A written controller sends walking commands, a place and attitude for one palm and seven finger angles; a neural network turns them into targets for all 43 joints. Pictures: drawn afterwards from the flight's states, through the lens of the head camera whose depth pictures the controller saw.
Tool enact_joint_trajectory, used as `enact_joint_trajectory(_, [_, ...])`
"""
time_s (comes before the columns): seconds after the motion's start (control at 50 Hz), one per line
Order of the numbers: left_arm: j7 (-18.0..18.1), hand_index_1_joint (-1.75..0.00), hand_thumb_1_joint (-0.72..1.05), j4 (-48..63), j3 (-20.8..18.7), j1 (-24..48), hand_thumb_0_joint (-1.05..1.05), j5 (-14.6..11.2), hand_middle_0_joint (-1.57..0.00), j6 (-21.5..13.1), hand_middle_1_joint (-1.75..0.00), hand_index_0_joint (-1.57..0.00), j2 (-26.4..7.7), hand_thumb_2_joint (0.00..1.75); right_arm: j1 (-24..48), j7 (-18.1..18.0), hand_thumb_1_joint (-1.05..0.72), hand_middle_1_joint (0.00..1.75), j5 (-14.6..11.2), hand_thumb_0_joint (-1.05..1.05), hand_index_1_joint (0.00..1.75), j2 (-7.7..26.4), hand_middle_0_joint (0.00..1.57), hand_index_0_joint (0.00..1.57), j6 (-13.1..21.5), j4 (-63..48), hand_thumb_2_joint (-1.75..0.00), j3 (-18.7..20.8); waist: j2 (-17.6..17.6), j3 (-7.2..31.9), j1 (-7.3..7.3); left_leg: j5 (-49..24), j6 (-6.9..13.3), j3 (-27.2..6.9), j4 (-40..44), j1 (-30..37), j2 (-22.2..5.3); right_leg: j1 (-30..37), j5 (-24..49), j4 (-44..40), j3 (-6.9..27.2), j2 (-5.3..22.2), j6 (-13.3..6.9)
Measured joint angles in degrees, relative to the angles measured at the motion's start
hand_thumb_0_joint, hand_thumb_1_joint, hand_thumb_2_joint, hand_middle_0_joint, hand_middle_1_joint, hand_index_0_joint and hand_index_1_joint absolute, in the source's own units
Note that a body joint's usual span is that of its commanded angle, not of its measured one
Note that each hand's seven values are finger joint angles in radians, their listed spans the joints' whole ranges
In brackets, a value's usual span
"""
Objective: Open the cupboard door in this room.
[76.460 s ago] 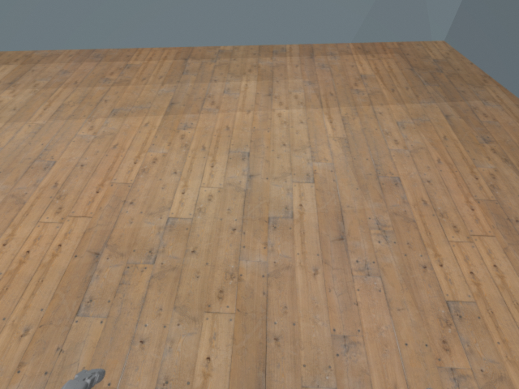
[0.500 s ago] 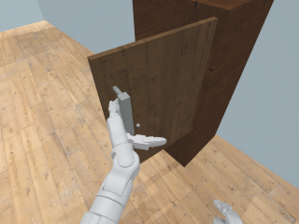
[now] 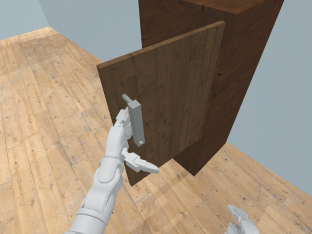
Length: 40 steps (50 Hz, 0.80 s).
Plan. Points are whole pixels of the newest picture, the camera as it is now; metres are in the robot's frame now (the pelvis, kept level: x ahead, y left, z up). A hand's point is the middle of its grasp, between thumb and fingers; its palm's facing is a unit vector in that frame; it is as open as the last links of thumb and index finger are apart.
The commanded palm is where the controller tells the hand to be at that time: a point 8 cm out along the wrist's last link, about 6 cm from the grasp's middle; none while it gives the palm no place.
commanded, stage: slide the hand sideways off the handle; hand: left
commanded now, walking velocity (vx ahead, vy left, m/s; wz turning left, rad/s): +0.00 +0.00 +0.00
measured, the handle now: (132, 120) +0.39 +0.09 +0.09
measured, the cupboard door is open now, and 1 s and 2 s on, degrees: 83 84 84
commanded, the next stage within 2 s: draw the hand back to the body in 0.80 s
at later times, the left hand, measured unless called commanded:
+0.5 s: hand (122, 160) +0.27 +0.10 +0.09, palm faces +0.00 -1.00 -0.04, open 16.3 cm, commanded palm +0.24 +0.16 +0.09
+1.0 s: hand (102, 171) +0.24 +0.14 +0.09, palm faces -0.02 -1.00 -0.04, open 16.3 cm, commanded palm +0.21 +0.20 +0.10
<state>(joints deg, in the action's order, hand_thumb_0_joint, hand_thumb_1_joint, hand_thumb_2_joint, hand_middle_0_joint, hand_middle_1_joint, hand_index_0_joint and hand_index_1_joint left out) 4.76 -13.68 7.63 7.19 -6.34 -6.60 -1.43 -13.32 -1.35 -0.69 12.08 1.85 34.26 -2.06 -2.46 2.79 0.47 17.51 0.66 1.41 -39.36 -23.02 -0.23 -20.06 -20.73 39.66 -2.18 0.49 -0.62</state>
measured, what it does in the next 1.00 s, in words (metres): stands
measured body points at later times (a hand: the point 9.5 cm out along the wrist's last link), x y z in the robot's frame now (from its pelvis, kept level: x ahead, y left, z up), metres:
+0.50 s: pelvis +0.03 -0.02 +0.00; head +0.03 -0.05 +0.45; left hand +0.26 +0.16 +0.09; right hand +0.22 -0.24 -0.08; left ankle +0.03 +0.11 -0.72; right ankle +0.00 -0.11 -0.72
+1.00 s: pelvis +0.01 -0.02 -0.01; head +0.02 -0.03 +0.44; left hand +0.23 +0.20 +0.10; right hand +0.20 -0.24 -0.08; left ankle +0.03 +0.11 -0.72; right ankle +0.00 -0.11 -0.72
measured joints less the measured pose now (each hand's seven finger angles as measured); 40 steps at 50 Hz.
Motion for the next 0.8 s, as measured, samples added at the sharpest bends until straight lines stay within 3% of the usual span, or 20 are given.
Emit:
enact_joint_trajectory(0.14, [-0.8, -0.31, -0.50, 7.0, 0.4, -7.3, -0.02, 2.3, -0.14, -0.3, -0.32, -0.15, -1.5, 0.30, 0.5, 0.9, -0.90, 0.30, 0.5, 0.01, 0.30, -0.8, 0.20, 0.20, -0.1, -1.9, -0.90, -0.6, 0.6, -0.2, 0.13, 0.8, -0.5, 0.5, 0.3, 1.1, -0.7, 0.7, -0.6, -0.1, 0.5, -0.7, -0.5])
enact_joint_trajectory(0.26, [-3.0, -0.31, -0.50, 12.1, -2.0, -12.7, -0.02, 0.4, -0.16, 0.9, -0.32, -0.16, -4.1, 0.30, 1.1, 0.2, -0.90, 0.30, 0.4, 0.01, 0.30, -0.4, 0.20, 0.20, -0.2, -2.3, -0.90, -0.7, 0.2, -0.6, 0.44, 1.1, -1.0, -0.1, 0.9, 2.2, -1.1, 2.2, -0.9, -1.1, 0.0, -1.2, -0.9])
enact_joint_trajectory(0.54, [-9.8, -0.31, -0.50, 21.2, -7.1, -24.4, -0.02, -2.7, -0.16, -0.2, -0.31, -0.16, -6.7, 0.30, 1.0, -0.8, -0.90, 0.30, 0.3, 0.01, 0.30, 0.8, 0.20, 0.20, 2.0, -3.1, -0.90, 0.0, -0.1, 0.6, 1.10, 2.4, -2.0, -1.2, 0.3, 1.7, -1.2, 1.8, -2.8, -0.1, -1.1, -1.4, -1.7])
enact_joint_trajectory(0.8, [-16.2, -0.30, -0.50, 24.3, -11.7, -31.5, -0.02, -6.8, -0.16, -4.1, -0.31, -0.16, -9.0, 0.30, 0.0, -1.9, -0.90, 0.30, -0.2, 0.01, 0.30, 2.0, 0.20, 0.20, 5.1, -3.0, -0.90, 0.5, -0.8, 1.1, 1.33, 3.2, -2.0, -2.2, -2.5, -0.5, -1.2, 0.2, -3.6, 2.1, -2.0, -1.3, -1.7])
